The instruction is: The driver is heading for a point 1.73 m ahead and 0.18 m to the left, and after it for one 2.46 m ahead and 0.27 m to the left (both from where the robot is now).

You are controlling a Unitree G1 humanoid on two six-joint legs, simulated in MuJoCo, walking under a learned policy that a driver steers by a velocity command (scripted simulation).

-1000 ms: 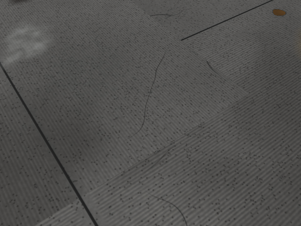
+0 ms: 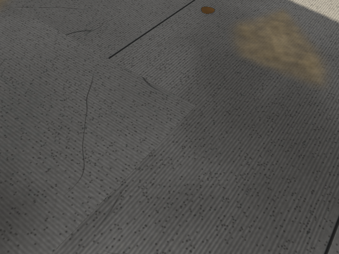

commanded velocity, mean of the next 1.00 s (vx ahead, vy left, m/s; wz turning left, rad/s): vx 0.48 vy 0.00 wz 0.27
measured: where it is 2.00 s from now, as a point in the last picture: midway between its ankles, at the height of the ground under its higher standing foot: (139, 139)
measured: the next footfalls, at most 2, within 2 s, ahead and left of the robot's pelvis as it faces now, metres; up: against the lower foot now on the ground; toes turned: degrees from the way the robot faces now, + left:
right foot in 0.22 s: +0.28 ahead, -0.12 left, +0.00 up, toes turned +9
left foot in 0.74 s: +0.50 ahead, +0.16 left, +0.00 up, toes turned +25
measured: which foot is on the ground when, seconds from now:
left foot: down 0.00-0.22, up 0.24-0.72, down 0.74-1.00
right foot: up 0.00-0.20, down 0.22-0.74, up 0.76-1.00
